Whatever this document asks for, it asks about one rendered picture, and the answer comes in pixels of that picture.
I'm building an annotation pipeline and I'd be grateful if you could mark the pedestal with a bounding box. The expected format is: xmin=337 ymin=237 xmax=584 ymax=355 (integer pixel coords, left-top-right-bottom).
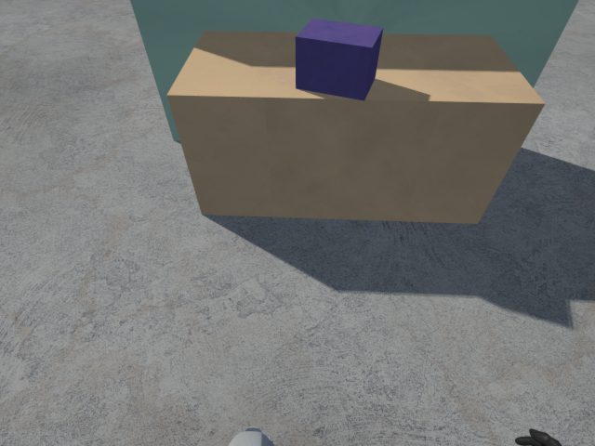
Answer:
xmin=167 ymin=31 xmax=545 ymax=224

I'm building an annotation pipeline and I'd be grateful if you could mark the carton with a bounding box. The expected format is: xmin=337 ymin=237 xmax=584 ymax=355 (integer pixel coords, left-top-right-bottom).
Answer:
xmin=296 ymin=19 xmax=383 ymax=101

